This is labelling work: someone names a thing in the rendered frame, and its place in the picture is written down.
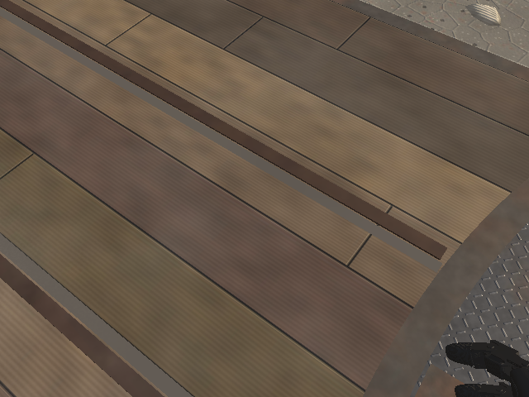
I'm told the right robot hand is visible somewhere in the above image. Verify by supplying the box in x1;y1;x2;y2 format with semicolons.
446;340;529;397

